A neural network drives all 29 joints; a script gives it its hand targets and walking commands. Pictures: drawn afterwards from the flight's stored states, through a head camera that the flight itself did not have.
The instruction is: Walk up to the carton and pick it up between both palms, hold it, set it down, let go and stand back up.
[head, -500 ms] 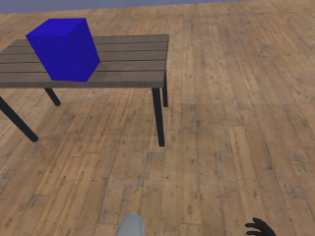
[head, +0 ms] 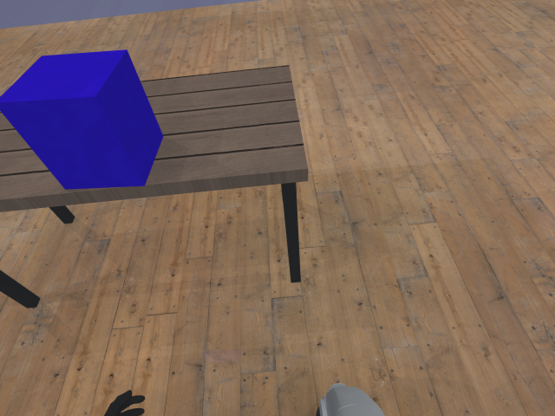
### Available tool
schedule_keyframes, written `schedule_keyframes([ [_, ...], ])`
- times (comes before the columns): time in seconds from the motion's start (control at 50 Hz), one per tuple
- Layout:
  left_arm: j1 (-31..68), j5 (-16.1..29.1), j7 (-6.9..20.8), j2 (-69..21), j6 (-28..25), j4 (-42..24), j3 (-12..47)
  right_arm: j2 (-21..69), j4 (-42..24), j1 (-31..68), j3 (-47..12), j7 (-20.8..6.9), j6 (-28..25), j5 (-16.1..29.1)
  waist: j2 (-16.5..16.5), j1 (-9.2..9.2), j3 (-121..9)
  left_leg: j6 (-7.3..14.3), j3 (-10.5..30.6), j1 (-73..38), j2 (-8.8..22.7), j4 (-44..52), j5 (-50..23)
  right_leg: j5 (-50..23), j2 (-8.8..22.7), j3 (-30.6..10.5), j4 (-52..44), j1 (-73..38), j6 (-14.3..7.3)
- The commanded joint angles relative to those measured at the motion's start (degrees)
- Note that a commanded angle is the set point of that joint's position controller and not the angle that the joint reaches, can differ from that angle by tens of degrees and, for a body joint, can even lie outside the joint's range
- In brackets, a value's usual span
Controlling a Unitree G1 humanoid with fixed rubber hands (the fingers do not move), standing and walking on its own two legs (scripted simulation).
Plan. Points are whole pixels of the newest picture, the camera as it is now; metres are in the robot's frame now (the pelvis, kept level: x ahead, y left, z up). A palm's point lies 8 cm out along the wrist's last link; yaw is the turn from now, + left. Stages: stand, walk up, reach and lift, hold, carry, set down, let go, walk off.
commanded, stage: walk up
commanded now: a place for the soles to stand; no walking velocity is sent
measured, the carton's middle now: (94, 122) +0.80 +0.37 +0.02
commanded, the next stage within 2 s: none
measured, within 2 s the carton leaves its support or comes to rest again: neither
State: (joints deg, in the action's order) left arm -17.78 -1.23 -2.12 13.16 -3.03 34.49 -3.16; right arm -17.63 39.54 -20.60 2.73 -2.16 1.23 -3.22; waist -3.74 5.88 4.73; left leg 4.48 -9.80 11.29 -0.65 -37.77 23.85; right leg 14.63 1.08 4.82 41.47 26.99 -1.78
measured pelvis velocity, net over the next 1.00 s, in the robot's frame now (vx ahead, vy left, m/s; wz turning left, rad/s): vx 0.22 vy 0.31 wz -0.06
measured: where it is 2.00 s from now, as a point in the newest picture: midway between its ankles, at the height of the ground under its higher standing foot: (144, 410)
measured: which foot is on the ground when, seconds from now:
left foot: down 0.00-0.04, up 0.06-0.42, down 0.44-0.76, up 0.78-1.00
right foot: up 0.00-0.00, down 0.02-0.44, up 0.46-0.72, down 0.74-1.00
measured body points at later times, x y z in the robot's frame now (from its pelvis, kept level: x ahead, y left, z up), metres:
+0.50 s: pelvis +0.12 +0.17 -0.03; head +0.12 +0.17 +0.42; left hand +0.18 +0.47 -0.14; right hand +0.26 -0.10 -0.12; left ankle +0.18 +0.31 -0.72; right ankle +0.12 -0.05 -0.69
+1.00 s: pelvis +0.22 +0.31 +0.00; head +0.24 +0.27 +0.44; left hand +0.30 +0.59 -0.09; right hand +0.33 +0.04 -0.13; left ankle +0.28 +0.45 -0.66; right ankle +0.24 +0.14 -0.72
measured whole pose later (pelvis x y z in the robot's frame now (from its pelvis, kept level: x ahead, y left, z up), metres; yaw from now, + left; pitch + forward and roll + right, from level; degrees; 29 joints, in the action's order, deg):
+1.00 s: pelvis +0.22 +0.31 +0.00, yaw -3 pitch -4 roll -2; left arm -22.6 -4.0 -5.2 13.3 -2.4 37.2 -3.2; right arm -18.9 35.9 -13.8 2.2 -3.8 6.4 -3.3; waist -7.8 -0.4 6.2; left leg -2.5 0.8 31.9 7.1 -65.2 23.5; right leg 18.1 4.2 2.2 39.3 17.4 0.9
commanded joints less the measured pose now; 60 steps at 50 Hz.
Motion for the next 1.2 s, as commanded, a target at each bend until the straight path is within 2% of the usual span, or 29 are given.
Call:
schedule_keyframes([
  [0.0,-19.27,-3.22,-2.50,13.07,-0.49,-0.98,-4.95,-1.95,-7.05,1.01,-0.95,-0.99,-0.10,-0.52,18.28,-11.49,-10.39,-4.24,2.70,29.78,3.49,-26.19,9.87,13.40,18.36,-32.31,-16.71,-37.65,-10.89],
  [0.02,-17.19,-3.33,-3.62,14.64,0.61,-2.05,-5.28,-6.39,-7.45,0.07,-0.13,-0.95,1.75,-0.53,13.10,-9.87,-8.41,-5.20,7.37,32.26,3.14,-35.29,12.99,31.59,27.28,-49.77,-25.25,-31.03,-15.13],
  [0.04,-13.78,-2.69,-4.57,15.03,1.33,-2.00,-5.70,-9.20,-7.45,1.80,1.11,-1.09,3.65,-0.76,10.85,-9.03,-4.16,-4.78,9.24,33.84,4.80,-39.53,11.92,43.70,29.46,-52.93,-28.72,-24.08,-18.13],
  [0.1,-9.44,-2.88,-4.54,11.35,-0.17,-2.46,-3.22,-8.70,-8.32,7.80,2.03,-1.41,4.13,-1.65,5.61,-8.37,3.77,-6.14,13.10,34.39,7.54,-39.47,3.91,31.97,22.61,-38.38,-28.40,-14.20,-13.55],
  [0.16,-3.27,-2.81,-3.65,12.53,-1.44,-1.67,-3.13,-4.22,-7.44,3.84,1.27,-2.49,3.53,-0.51,9.88,-5.08,3.28,-6.82,13.28,26.87,8.33,-35.94,-2.82,18.97,16.88,-23.45,-25.97,-7.06,-11.67],
  [0.24,-0.61,-2.68,-2.65,14.27,-2.12,-0.96,-3.96,-2.75,-8.21,5.19,1.53,-3.75,3.13,0.78,14.77,-3.78,0.05,-6.04,12.11,21.04,9.67,-25.96,-3.93,21.33,14.45,-15.60,-23.94,-3.13,-10.42],
  [0.34,-2.02,-3.26,-1.99,16.32,-1.10,-0.75,-5.19,-2.51,-8.84,4.23,2.65,-3.89,1.44,1.24,12.37,-3.55,-2.59,-4.27,4.98,4.09,7.21,-9.17,-4.46,24.37,12.68,-9.96,-16.41,3.57,-7.62],
  [0.38,-1.61,-3.54,-1.80,12.23,0.40,-1.27,-3.96,-5.42,-4.88,-6.80,4.16,-2.99,0.22,1.09,1.93,1.79,-6.29,-3.28,3.35,-11.97,4.33,-0.35,-5.84,26.60,7.66,-4.66,1.06,9.82,-3.89],
  [0.4,-4.43,-3.36,-1.60,6.58,1.09,-1.74,-1.96,-9.58,-3.47,-10.32,5.08,-2.15,-0.63,1.07,-12.10,3.69,-7.44,-1.55,8.92,-13.43,6.06,5.18,-0.67,25.32,0.74,-0.63,19.05,12.00,-1.70],
  [0.42,-4.10,-2.00,-1.40,2.40,1.22,-5.04,-0.21,-13.99,-5.37,-7.80,4.70,-1.24,-1.43,0.55,-23.91,3.35,-4.62,3.85,33.35,-9.21,18.35,15.19,7.12,29.26,-4.53,-3.41,30.48,22.14,0.79],
  [0.44,-4.02,-0.69,-1.99,5.21,1.71,-6.08,-1.03,-16.43,-7.18,-0.47,4.73,-0.67,-1.05,1.64,-19.93,1.49,-3.67,10.07,44.41,-2.57,24.17,24.74,17.55,26.41,-1.74,-8.16,33.47,20.38,0.88],
  [0.46,-2.27,-0.64,-2.23,7.41,1.89,-6.08,-1.51,-16.82,-7.63,3.77,4.60,-0.19,-1.03,2.61,-18.16,0.48,-0.17,13.25,47.57,1.77,26.04,28.54,22.30,24.32,0.10,-8.41,36.14,19.70,1.22],
  [0.54,-4.24,0.18,-2.12,8.96,1.43,-1.80,-2.85,-9.83,-6.69,7.57,2.29,0.97,-0.40,0.96,-10.62,-3.26,4.73,11.29,26.00,10.73,20.19,17.69,-1.61,16.29,2.75,-7.98,26.42,8.91,1.82],
  [0.62,-4.75,0.79,-1.22,5.72,-0.34,-2.48,-2.32,-7.18,-6.71,7.81,0.76,0.72,0.33,0.70,-4.07,-4.26,1.14,8.74,16.48,12.02,17.11,10.86,-19.09,6.96,0.06,-3.36,5.86,-4.07,0.13],
  [0.68,-12.27,-0.45,-1.51,6.03,-1.39,-1.11,-3.19,-6.43,-5.99,7.27,0.10,0.24,1.05,-0.03,3.08,-7.92,-7.99,3.06,8.45,16.12,12.99,-2.47,-12.02,-8.61,-0.67,-2.82,-11.17,-25.42,-1.43],
  [0.7,-14.39,-1.68,-2.12,8.55,-1.21,-1.25,-3.96,-4.17,-5.95,4.49,-0.68,-0.03,1.04,-0.11,9.60,-8.88,-11.11,-0.06,5.01,21.36,9.94,-11.03,-6.62,-2.81,3.93,-11.69,-12.74,-33.19,-3.32],
  [0.72,-15.01,-3.46,-3.11,12.65,-0.75,-2.84,-4.72,-2.16,-7.86,3.49,-2.04,-0.34,1.37,0.04,17.17,-9.91,-10.40,-3.90,4.47,31.82,5.01,-23.33,10.32,10.78,18.62,-37.58,-19.45,-35.32,-8.64],
  [0.74,-14.23,-3.73,-4.15,13.89,0.39,-3.27,-5.33,-6.28,-7.77,2.62,-0.84,-0.28,2.95,-0.17,10.42,-8.98,-9.32,-5.10,9.19,32.27,6.06,-31.39,12.44,22.54,25.99,-48.17,-23.22,-30.54,-13.05],
  [0.76,-11.75,-3.25,-4.78,14.69,1.12,-3.17,-5.84,-8.35,-7.92,4.06,0.38,-0.35,4.49,-0.51,9.81,-8.71,-6.40,-4.98,10.72,33.35,7.12,-35.55,12.27,30.26,28.28,-49.41,-25.22,-25.12,-17.02],
  [0.82,-6.09,-3.05,-4.61,10.37,0.12,-3.74,-3.33,-7.74,-8.72,8.47,0.88,-0.52,4.77,-1.42,6.02,-7.34,1.78,-6.67,13.94,33.55,8.93,-34.41,3.12,17.03,20.61,-33.37,-23.82,-16.18,-13.19],
  [0.88,-2.98,-2.84,-3.66,11.96,-0.62,-2.46,-3.34,-4.50,-8.50,6.17,0.30,-1.31,4.27,-0.63,11.19,-5.91,1.68,-7.45,12.86,28.30,9.03,-31.79,-1.06,3.95,16.21,-22.95,-21.58,-11.86,-11.99],
  [0.98,0.76,-2.95,-2.70,14.77,-0.75,-2.36,-4.73,-2.34,-9.57,5.99,0.64,-2.71,3.17,1.24,16.35,-4.42,-0.09,-5.30,10.56,15.26,9.65,-14.07,-2.71,8.95,12.91,-13.07,-16.79,-3.84,-9.40],
  [1.02,2.49,-3.03,-2.28,15.32,-0.24,-2.88,-5.05,-2.94,-8.50,2.29,1.59,-2.82,2.37,1.55,14.49,-2.03,-1.79,-4.06,5.49,2.72,7.17,-6.40,-7.67,11.21,11.49,-9.88,-12.21,2.72,-7.31],
  [1.06,0.61,-3.08,-2.05,10.92,0.79,-2.91,-3.66,-6.69,-4.69,-6.74,3.62,-2.27,1.25,1.15,1.41,2.19,-6.62,-2.88,3.36,-13.42,3.61,-0.15,-10.76,14.38,6.69,-4.85,4.74,10.13,-3.50],
  [1.08,-3.03,-2.41,-2.00,6.92,1.23,-3.00,-1.95,-9.95,-4.40,-7.27,4.44,-1.94,0.71,0.91,-10.97,3.05,-8.13,-0.48,8.51,-12.49,5.77,3.78,-7.63,19.59,0.45,-1.46,17.40,12.18,-1.48],
  [1.1,-3.53,-1.10,-2.17,4.36,1.62,-5.38,-1.03,-13.69,-6.95,-4.02,4.09,-1.37,0.21,0.46,-20.40,2.61,-7.38,6.06,31.70,-6.96,18.34,14.65,-1.52,29.58,-4.16,-3.53,26.85,17.81,0.86],
  [1.12,-3.26,0.03,-3.03,6.49,2.39,-5.99,-1.49,-15.70,-8.50,3.37,4.27,-0.87,0.69,1.83,-18.89,1.29,-6.75,13.12,41.27,1.88,23.87,23.82,13.70,29.35,-1.43,-7.55,31.84,13.80,1.16],
  [1.14,-2.21,-0.22,-3.37,8.59,2.61,-5.64,-2.11,-14.69,-9.00,7.11,3.90,-0.40,0.86,2.58,-17.11,0.36,-3.30,14.76,41.48,5.56,24.15,26.35,19.02,26.51,0.22,-8.32,34.04,12.90,1.53],
  [1.18,-1.77,0.23,-3.58,9.98,2.03,-3.30,-2.97,-11.52,-8.75,7.25,2.71,0.64,0.93,1.77,-13.98,-0.51,0.63,13.86,32.17,5.38,21.25,19.31,-0.09,21.90,1.24,-8.66,33.49,13.92,1.98],
])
